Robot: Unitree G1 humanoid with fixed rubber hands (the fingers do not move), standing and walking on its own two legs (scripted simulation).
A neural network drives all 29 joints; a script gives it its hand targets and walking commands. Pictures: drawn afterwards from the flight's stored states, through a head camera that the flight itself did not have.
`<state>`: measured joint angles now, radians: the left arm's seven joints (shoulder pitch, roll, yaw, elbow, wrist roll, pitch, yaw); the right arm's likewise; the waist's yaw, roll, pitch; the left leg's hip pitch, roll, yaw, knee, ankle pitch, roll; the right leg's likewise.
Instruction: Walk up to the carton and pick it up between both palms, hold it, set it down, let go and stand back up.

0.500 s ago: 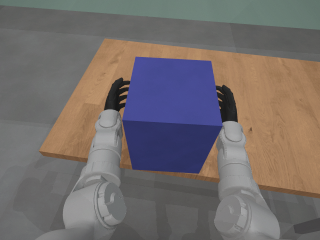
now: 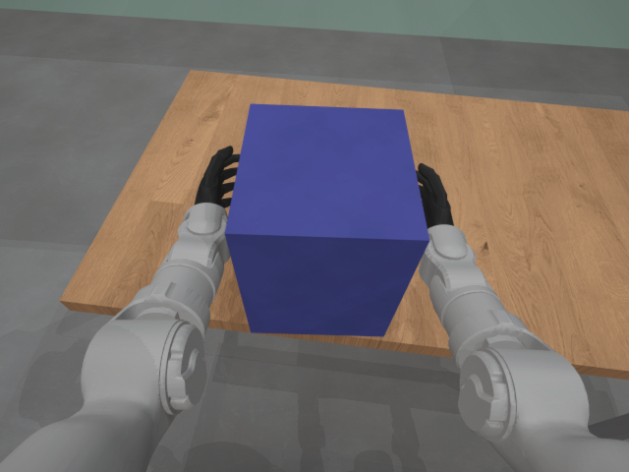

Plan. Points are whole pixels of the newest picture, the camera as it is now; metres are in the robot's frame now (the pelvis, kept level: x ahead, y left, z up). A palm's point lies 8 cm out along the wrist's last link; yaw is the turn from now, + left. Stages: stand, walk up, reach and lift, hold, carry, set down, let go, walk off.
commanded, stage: set down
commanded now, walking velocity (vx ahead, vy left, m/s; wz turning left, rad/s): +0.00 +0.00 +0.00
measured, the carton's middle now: (321, 228) +0.44 -0.02 +0.04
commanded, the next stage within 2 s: none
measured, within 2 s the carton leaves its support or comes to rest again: neither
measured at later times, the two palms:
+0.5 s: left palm (178, 179) +0.44 +0.16 +0.13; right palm (499, 186) +0.42 -0.23 +0.13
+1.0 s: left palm (149, 116) +0.46 +0.17 +0.21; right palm (508, 132) +0.44 -0.21 +0.20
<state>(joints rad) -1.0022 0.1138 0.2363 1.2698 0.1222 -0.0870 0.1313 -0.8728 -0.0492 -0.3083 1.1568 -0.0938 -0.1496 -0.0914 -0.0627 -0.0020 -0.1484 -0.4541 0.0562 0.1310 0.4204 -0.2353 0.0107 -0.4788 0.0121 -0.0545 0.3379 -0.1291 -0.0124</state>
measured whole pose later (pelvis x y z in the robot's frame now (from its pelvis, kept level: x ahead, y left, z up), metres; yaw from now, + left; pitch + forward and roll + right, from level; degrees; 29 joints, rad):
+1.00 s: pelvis -0.02 -0.02 +0.00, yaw +2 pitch +15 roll -1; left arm -1.34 0.37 -0.14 1.43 -0.33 0.09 0.04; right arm -1.23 -0.29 -0.02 1.30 0.34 0.13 -0.12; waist -0.10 -0.01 -0.23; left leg -0.51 0.04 0.02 0.44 -0.20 -0.02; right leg -0.52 0.02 -0.08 0.36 -0.11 -0.04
